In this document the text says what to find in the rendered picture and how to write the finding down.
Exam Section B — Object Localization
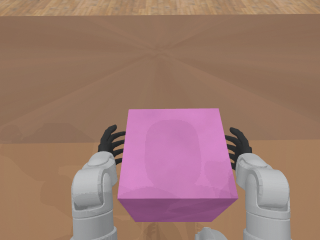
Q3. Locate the carton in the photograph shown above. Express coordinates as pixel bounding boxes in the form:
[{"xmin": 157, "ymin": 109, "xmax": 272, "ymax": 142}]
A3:
[{"xmin": 117, "ymin": 108, "xmax": 239, "ymax": 222}]

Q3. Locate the left robot hand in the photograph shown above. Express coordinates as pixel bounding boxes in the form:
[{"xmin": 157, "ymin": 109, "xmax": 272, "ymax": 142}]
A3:
[{"xmin": 98, "ymin": 124, "xmax": 126, "ymax": 165}]

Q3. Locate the robot right forearm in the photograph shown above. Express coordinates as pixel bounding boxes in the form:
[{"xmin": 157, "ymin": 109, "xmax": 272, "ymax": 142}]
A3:
[{"xmin": 235, "ymin": 153, "xmax": 292, "ymax": 240}]

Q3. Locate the robot left forearm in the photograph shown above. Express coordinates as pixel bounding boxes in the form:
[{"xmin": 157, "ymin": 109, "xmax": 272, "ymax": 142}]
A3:
[{"xmin": 70, "ymin": 151, "xmax": 118, "ymax": 240}]

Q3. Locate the right robot hand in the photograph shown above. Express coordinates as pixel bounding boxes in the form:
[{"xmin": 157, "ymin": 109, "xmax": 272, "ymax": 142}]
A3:
[{"xmin": 224, "ymin": 127, "xmax": 252, "ymax": 171}]

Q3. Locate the right robot thigh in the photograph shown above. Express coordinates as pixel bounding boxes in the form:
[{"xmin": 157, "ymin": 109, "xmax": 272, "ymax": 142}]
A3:
[{"xmin": 194, "ymin": 229, "xmax": 228, "ymax": 240}]

